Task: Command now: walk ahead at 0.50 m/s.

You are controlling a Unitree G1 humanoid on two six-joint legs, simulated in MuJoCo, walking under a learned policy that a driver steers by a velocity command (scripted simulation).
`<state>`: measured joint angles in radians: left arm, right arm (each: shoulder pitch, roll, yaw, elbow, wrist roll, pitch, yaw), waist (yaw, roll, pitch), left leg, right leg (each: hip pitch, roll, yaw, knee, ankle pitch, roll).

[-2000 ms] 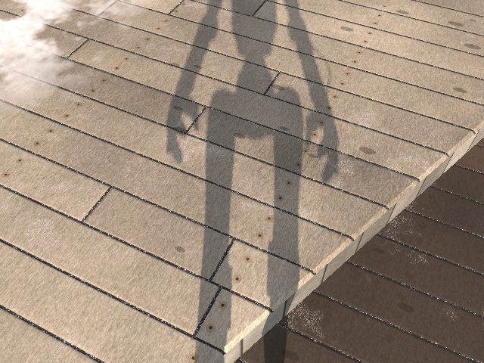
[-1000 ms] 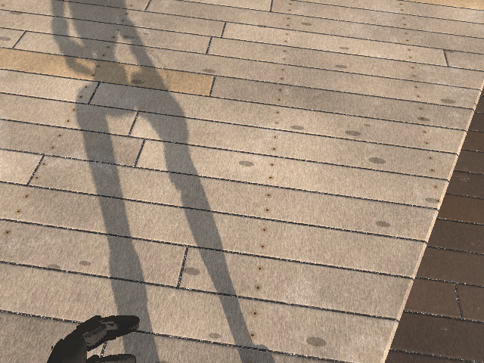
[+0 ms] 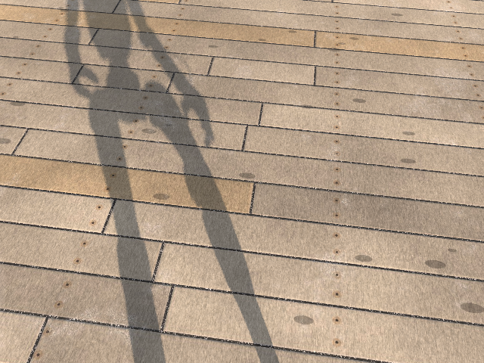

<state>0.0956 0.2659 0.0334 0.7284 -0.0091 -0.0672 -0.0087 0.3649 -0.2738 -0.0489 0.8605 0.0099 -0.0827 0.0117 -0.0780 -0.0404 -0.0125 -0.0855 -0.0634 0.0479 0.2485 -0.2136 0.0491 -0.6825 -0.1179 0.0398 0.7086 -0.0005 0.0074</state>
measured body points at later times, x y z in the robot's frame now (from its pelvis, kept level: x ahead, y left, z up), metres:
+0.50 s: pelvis +0.21 -0.05 +0.00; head +0.24 -0.06 +0.45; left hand +0.28 +0.23 -0.11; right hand +0.38 -0.30 -0.12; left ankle +0.30 +0.10 -0.70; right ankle +0.21 -0.15 -0.75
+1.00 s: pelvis +0.35 +0.02 +0.00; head +0.37 +0.04 +0.45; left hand +0.46 +0.32 -0.10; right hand +0.50 -0.23 -0.11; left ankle +0.27 +0.09 -0.75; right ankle +0.53 -0.10 -0.71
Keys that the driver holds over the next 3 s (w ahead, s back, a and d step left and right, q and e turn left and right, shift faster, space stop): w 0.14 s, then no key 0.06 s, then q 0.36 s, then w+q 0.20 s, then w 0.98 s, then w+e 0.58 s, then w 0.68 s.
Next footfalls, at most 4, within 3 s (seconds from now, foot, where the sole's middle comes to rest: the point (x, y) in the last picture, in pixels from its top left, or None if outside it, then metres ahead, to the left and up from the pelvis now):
0.16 right None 0.25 -0.15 -0.78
0.66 left None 0.31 0.10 -0.78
1.14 right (250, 322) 0.60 -0.05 -0.78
1.68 left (137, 262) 0.82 0.28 -0.78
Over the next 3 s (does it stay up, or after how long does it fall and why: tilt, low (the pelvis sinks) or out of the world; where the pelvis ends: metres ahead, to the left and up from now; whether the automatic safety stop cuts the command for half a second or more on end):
stays up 1.43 0.25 0.00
